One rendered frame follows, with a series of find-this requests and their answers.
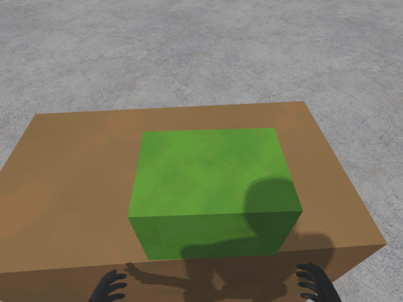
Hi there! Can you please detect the carton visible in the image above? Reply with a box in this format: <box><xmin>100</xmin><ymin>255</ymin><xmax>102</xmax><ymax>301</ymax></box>
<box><xmin>128</xmin><ymin>128</ymin><xmax>303</xmax><ymax>260</ymax></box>

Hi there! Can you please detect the right robot hand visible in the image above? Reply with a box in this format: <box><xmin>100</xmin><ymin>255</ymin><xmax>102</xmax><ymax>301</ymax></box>
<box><xmin>296</xmin><ymin>262</ymin><xmax>342</xmax><ymax>302</ymax></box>

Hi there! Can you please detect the pedestal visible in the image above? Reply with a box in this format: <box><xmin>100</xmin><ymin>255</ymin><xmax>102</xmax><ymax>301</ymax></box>
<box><xmin>0</xmin><ymin>101</ymin><xmax>387</xmax><ymax>302</ymax></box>

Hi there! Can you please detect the left robot hand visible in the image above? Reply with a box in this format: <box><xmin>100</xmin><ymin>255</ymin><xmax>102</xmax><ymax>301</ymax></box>
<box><xmin>88</xmin><ymin>269</ymin><xmax>127</xmax><ymax>302</ymax></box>

